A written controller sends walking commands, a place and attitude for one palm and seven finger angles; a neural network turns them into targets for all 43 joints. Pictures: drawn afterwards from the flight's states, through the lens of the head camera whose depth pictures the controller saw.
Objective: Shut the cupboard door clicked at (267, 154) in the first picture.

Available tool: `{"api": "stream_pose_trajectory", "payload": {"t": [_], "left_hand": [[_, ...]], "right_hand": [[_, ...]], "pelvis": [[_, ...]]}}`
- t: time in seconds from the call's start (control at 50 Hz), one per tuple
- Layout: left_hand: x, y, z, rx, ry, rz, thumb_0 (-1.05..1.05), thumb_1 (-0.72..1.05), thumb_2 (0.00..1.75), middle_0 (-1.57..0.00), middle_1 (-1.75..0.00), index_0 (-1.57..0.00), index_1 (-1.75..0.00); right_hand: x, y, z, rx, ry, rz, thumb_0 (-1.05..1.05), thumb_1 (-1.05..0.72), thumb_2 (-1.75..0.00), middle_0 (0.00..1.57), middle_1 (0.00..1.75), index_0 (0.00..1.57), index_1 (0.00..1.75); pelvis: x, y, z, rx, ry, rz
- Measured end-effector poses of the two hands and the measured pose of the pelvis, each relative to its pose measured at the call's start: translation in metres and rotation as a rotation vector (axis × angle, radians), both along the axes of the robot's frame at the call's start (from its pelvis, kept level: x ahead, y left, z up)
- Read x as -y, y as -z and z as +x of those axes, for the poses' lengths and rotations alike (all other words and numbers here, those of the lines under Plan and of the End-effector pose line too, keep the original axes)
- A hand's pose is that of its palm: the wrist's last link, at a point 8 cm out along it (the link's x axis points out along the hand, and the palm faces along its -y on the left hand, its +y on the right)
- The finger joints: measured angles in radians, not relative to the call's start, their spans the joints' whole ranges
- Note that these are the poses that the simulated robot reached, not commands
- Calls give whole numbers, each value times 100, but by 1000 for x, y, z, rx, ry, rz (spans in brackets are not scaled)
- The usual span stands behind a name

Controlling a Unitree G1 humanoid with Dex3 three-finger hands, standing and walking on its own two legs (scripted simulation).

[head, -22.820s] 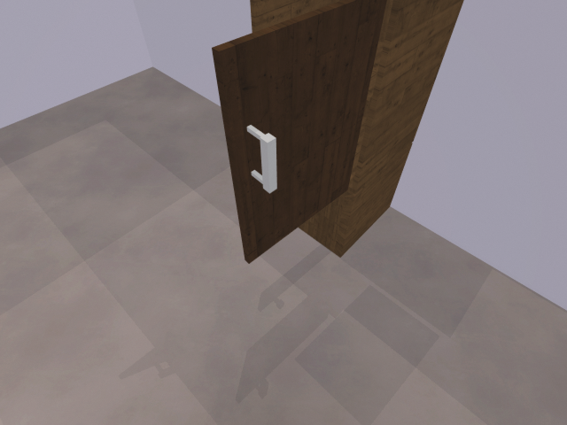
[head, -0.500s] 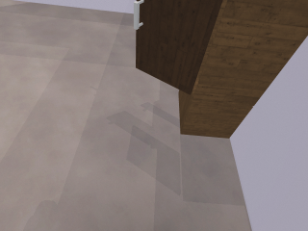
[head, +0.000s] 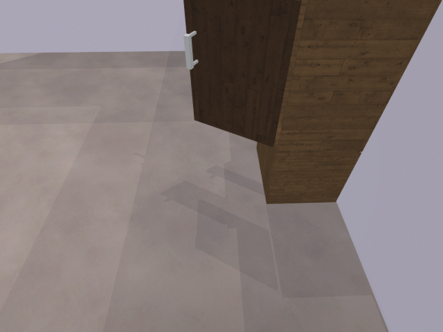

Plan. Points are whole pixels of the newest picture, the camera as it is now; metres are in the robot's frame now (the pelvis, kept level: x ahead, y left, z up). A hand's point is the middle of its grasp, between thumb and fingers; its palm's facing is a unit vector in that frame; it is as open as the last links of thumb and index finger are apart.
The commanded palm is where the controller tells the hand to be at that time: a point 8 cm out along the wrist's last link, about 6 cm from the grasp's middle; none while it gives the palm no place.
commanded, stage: let the arm hang, fingers relaxed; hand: left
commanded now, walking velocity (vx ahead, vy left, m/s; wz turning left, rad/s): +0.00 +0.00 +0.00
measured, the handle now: (191, 50) +1.10 +0.17 +0.02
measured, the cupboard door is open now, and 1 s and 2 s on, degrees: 59 59 59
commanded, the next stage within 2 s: look to check the result in 0.20 s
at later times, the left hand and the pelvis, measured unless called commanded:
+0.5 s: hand out of the picture -0.05 +0.17 -0.18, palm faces +0.03 -0.98 -0.17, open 7.4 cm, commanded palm none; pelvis -0.01 +0.01 +0.00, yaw +0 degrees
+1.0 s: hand out of the picture -0.02 +0.16 -0.18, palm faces +0.01 -0.98 -0.18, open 7.4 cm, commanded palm none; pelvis -0.01 -0.01 +0.00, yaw +0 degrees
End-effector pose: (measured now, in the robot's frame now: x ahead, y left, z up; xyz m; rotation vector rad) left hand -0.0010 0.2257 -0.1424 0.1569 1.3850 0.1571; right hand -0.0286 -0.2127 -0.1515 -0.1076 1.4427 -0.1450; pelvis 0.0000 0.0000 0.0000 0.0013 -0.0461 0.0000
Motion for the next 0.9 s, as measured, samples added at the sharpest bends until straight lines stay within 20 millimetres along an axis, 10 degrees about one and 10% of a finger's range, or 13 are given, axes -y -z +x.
{"api": "stream_pose_trajectory", "payload": {"t": [0.42, 0.9], "left_hand": [[13, 6, -56, -118, -38, -42, 0, 91, 90, -20, -30, -20, -30], [15, 4, -26, -50, 1, -23, 0, 91, 90, -20, -30, -19, -30]], "right_hand": [[-13, -1, -11, -4, 21, 3, 0, -91, -90, 20, 30, 20, 30], [1, -1, -8, 2, 28, -2, 0, -91, -90, 20, 30, 20, 30]], "pelvis": [[-6, 1, -11, -8, 5, -3], [3, 1, -11, -12, 13, 0]]}}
